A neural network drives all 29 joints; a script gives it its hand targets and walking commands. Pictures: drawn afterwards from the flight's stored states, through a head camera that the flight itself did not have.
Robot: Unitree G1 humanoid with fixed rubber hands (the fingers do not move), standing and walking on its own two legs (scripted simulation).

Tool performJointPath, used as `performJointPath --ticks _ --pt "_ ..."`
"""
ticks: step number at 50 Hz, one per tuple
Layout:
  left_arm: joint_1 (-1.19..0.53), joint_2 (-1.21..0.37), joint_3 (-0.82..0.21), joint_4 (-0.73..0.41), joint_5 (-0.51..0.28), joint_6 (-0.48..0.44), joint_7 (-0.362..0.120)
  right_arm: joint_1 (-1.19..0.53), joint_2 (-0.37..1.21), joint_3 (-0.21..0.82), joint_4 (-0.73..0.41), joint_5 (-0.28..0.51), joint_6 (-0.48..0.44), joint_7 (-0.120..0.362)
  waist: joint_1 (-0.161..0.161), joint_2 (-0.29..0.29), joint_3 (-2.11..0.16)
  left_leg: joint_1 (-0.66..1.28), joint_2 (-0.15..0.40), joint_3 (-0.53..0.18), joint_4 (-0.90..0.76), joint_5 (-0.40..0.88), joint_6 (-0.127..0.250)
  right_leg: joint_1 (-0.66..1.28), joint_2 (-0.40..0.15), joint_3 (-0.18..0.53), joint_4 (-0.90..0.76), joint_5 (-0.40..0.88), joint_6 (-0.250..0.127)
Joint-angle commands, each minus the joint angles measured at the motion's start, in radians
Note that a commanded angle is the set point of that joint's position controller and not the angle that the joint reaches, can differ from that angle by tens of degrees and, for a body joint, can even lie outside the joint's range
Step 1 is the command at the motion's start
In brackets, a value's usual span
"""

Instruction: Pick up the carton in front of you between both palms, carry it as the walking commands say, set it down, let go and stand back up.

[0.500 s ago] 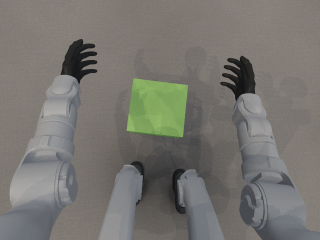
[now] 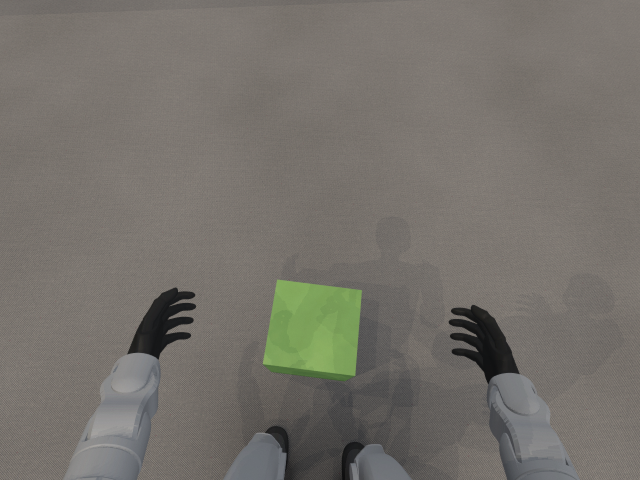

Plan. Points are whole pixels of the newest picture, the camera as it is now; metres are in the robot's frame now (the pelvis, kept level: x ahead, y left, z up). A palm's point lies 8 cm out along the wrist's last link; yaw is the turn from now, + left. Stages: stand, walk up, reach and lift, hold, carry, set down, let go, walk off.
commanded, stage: let go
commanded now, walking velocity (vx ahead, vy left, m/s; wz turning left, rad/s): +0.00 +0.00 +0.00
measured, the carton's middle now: (313, 334) +0.39 +0.01 -0.61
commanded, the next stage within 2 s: stand in 0.72 s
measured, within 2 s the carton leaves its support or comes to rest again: neither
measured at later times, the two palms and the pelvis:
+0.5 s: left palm (114, 445) +0.18 +0.22 -0.03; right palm (561, 453) +0.18 -0.24 -0.03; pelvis +0.02 -0.01 +0.04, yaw +0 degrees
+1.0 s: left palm (59, 465) +0.15 +0.28 -0.05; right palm (596, 469) +0.16 -0.29 -0.04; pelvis +0.03 +0.00 +0.03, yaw -1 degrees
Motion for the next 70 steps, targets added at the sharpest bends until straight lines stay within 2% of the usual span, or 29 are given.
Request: performJointPath --ticks 1,5,9,17,21,24,34,35,36,37,39,41,46,52,61,70 --pt "0.101 0.080 -0.001 -0.110 -0.009 -0.035 0.000 0.114 -0.092 -0.001 -0.101 0.009 -0.033 0.003 0.005 0.030 -0.458 0.581 0.018 -0.015 -0.062 0.518 -0.020 0.261 0.001 -0.015 -0.108 0.441 0.025" --pt "0.228 0.088 -0.020 -0.164 -0.014 -0.048 -0.005 0.234 -0.103 0.022 -0.158 0.017 -0.041 0.006 0.005 0.015 -0.345 0.662 0.014 -0.006 -0.158 0.474 -0.018 0.421 -0.004 -0.010 -0.197 0.467 0.027" --pt "0.334 0.084 -0.041 -0.202 -0.019 -0.044 -0.007 0.319 -0.115 0.041 -0.199 0.023 -0.038 0.013 0.007 0.019 -0.208 0.753 0.010 0.001 -0.253 0.420 -0.023 0.536 -0.005 -0.012 -0.287 0.436 0.024" --pt "0.390 0.092 -0.071 -0.251 -0.023 0.040 -0.033 0.347 -0.125 0.060 -0.232 0.015 0.043 0.034 0.015 0.000 0.063 0.829 0.005 0.031 -0.345 0.191 -0.026 0.611 -0.020 -0.018 -0.399 0.219 0.013" --pt "0.372 0.099 -0.068 -0.263 -0.014 0.089 -0.045 0.331 -0.127 0.055 -0.234 0.006 0.088 0.035 0.013 -0.022 0.151 0.873 -0.004 0.043 -0.332 0.136 -0.027 0.582 -0.030 -0.018 -0.417 0.130 0.003" --pt "0.366 0.103 -0.064 -0.270 -0.007 0.116 -0.049 0.332 -0.128 0.051 -0.235 -0.002 0.114 0.033 0.010 -0.025 0.175 0.899 -0.008 0.046 -0.319 0.137 -0.027 0.577 -0.031 -0.018 -0.413 0.126 0.000" --pt "0.378 0.097 -0.066 -0.284 0.000 0.136 -0.040 0.327 -0.124 0.043 -0.248 -0.008 0.135 0.035 0.015 0.010 0.143 0.899 -0.001 0.033 -0.321 0.225 -0.024 0.677 -0.011 -0.025 -0.374 0.254 0.009" --pt "0.428 0.094 -0.067 -0.235 -0.028 0.102 -0.024 0.281 -0.149 0.043 -0.303 -0.024 0.190 0.006 0.037 -0.034 0.084 0.942 0.001 0.027 -0.294 0.283 -0.016 0.681 0.009 -0.030 -0.350 0.267 0.016" --pt "0.418 0.103 -0.067 -0.255 -0.015 0.095 -0.016 0.313 -0.137 0.051 -0.293 -0.018 0.203 -0.006 0.033 -0.014 0.103 0.928 -0.001 0.028 -0.288 0.294 -0.016 0.672 0.008 -0.029 -0.347 0.267 0.017" --pt "0.379 0.228 -0.039 -0.129 0.018 0.068 0.032 0.298 -0.245 0.025 -0.111 -0.013 0.126 -0.048 0.018 -0.006 0.118 0.738 0.069 0.007 -0.255 0.219 -0.031 0.606 -0.051 0.005 -0.343 0.253 0.031" --pt "0.390 0.214 -0.050 -0.120 0.024 0.047 0.047 0.320 -0.235 0.030 -0.068 -0.028 0.071 -0.063 0.010 0.000 0.093 0.715 0.071 -0.009 -0.259 0.110 -0.027 0.608 -0.073 0.043 -0.340 0.183 0.012" --pt "0.378 0.200 -0.056 -0.104 0.026 0.035 0.049 0.299 -0.231 0.037 -0.035 -0.030 0.042 -0.060 0.015 0.019 0.084 0.706 0.078 -0.033 -0.272 0.061 -0.022 0.600 -0.076 0.055 -0.338 0.121 0.003" --pt "0.381 0.223 -0.059 -0.035 0.021 0.014 0.048 0.279 -0.255 0.044 0.041 -0.030 0.010 -0.057 0.022 0.021 0.041 0.724 0.096 -0.053 -0.262 0.206 -0.007 0.633 -0.086 0.059 -0.315 0.244 0.001" --pt "0.382 0.249 -0.063 0.026 0.017 0.005 0.056 0.284 -0.294 0.044 0.109 -0.028 -0.004 -0.064 0.016 0.024 0.032 0.754 0.113 -0.069 -0.268 0.297 0.001 0.654 -0.092 0.061 -0.313 0.306 -0.001" --pt "0.379 0.271 -0.075 0.105 0.012 -0.002 0.061 0.273 -0.319 0.051 0.190 -0.022 -0.013 -0.066 0.015 0.021 0.038 0.779 0.123 -0.081 -0.292 0.352 0.005 0.686 -0.105 0.064 -0.328 0.345 -0.005" --pt "0.366 0.283 -0.085 0.168 0.009 -0.007 0.061 0.259 -0.331 0.060 0.253 -0.017 -0.016 -0.066 0.016 0.019 0.052 0.788 0.128 -0.085 -0.326 0.341 0.006 0.708 -0.116 0.070 -0.357 0.336 -0.007"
